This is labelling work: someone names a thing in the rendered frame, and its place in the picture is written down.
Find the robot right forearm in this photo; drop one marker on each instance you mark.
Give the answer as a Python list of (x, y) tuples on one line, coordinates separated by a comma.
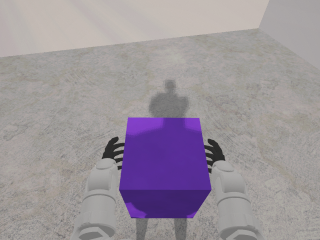
[(236, 217)]

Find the robot left forearm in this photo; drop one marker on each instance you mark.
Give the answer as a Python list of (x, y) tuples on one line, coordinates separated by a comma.
[(97, 216)]

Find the robot right hand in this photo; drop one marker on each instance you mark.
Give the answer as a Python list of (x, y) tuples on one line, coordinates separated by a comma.
[(217, 153)]

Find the robot left hand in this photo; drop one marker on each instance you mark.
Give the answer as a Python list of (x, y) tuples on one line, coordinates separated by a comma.
[(111, 146)]

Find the carton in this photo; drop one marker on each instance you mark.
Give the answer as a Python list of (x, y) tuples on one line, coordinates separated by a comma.
[(164, 173)]

